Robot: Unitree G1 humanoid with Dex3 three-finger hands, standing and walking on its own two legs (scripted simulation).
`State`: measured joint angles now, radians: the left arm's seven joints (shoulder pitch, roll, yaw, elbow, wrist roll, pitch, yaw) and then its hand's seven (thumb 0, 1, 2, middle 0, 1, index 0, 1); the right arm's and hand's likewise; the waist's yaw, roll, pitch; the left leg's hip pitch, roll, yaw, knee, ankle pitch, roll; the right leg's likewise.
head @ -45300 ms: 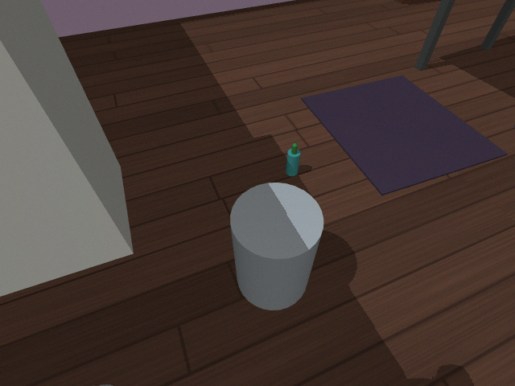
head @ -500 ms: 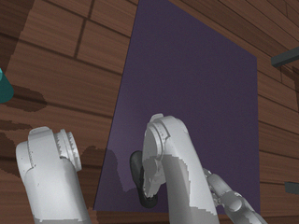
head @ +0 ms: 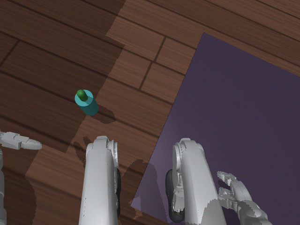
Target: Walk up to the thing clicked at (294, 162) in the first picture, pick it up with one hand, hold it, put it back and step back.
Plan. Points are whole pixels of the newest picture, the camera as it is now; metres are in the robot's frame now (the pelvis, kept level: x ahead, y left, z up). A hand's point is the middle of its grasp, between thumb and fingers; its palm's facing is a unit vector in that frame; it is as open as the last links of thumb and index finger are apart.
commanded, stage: home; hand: left
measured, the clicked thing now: (86, 101) +0.48 +0.27 -0.33
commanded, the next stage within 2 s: none
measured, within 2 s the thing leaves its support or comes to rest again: neither
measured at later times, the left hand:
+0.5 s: hand out of the picture +0.27 +0.26 +0.12, palm faces +0.28 -0.89 -0.36, open 17.5 cm
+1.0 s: hand out of the picture +0.22 +0.22 +0.23, palm faces +0.25 -0.93 -0.28, open 17.6 cm
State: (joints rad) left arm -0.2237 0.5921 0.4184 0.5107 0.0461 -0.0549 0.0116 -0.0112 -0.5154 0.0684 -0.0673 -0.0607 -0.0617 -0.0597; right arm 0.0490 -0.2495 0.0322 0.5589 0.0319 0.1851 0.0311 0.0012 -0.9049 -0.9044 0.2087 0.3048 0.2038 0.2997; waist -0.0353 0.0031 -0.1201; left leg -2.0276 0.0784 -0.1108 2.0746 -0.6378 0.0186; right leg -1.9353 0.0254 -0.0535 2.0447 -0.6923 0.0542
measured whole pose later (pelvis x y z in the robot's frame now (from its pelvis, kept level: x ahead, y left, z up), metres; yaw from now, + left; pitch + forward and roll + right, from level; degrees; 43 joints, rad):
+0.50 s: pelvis +0.07 +0.00 +0.21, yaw +6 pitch +21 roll -5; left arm 0.19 0.30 0.14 0.24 -0.02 0.16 0.16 -0.01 -0.55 0.04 -0.06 -0.05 -0.06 -0.05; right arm 0.19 -0.22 0.01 0.51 0.04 0.03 -0.13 0.00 -0.90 -0.91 0.21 0.30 0.20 0.30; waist -0.04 0.02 -0.17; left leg -1.14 0.08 -0.07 1.33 -0.56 -0.02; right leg -1.07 0.01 -0.07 1.32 -0.62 0.02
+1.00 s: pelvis +0.08 +0.01 +0.29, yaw +8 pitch +8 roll -4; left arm 0.49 0.22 -0.01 -0.05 -0.02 0.27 0.16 -0.01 -0.56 0.04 -0.06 -0.05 -0.05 -0.05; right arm 0.26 -0.19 0.04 0.47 0.01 -0.08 -0.18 0.01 -0.90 -0.91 0.21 0.31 0.20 0.30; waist -0.02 0.05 -0.12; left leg -0.67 0.06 -0.04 0.98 -0.46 0.00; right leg -0.59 -0.01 -0.06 0.94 -0.50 0.04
